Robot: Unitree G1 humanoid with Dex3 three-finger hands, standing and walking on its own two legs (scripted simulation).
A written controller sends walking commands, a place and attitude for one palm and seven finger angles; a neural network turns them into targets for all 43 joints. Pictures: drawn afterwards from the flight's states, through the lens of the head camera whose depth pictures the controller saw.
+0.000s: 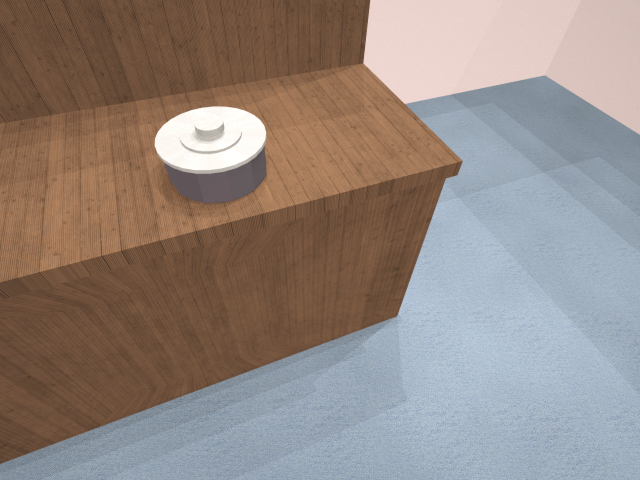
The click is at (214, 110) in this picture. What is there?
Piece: lid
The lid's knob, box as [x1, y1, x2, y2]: [194, 115, 223, 136]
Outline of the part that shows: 194,121 196,132 203,136 216,135 223,130 222,119 216,115 203,115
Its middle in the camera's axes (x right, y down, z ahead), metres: -0.21 -0.21 +0.72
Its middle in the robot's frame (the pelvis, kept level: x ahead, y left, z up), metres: +0.68 +0.25 +0.06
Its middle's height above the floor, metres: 0.83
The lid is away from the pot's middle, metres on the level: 0.00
